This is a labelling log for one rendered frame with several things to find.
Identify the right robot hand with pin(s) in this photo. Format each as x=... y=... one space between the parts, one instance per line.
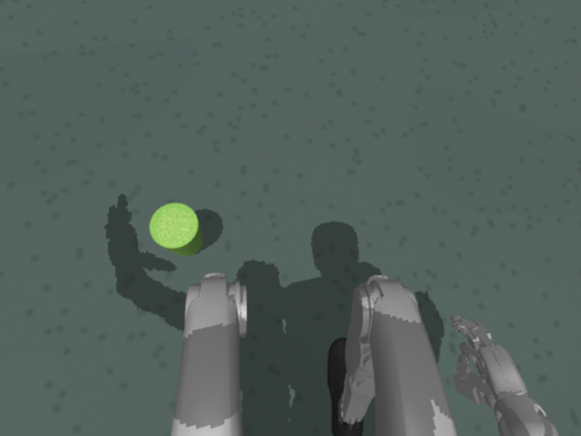
x=493 y=362

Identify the right robot foot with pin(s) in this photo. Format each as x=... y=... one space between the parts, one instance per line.
x=336 y=378

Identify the right robot arm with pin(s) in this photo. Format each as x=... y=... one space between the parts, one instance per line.
x=519 y=415

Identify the cup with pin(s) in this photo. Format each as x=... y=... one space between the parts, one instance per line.
x=175 y=227

